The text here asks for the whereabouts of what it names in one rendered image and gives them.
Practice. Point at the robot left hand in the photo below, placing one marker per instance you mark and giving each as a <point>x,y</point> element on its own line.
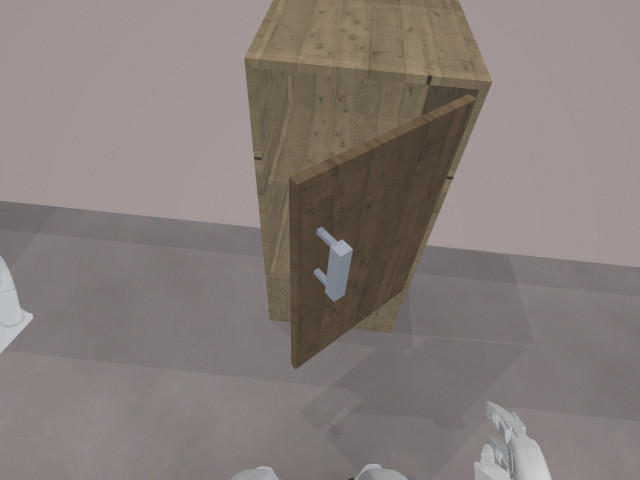
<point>13,319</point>

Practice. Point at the robot shin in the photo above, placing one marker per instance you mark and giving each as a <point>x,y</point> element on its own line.
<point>267,468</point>
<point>367,467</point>

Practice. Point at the robot left shin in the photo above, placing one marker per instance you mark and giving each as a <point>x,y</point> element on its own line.
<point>267,468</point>

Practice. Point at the handle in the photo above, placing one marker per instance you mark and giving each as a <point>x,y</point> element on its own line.
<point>340,255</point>

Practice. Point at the robot right hand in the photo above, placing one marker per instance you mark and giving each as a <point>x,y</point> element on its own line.
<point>522,459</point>

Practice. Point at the robot right shin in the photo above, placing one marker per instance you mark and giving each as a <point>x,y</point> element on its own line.
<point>367,467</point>

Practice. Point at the cupboard door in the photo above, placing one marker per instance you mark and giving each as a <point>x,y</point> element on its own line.
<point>378,197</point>

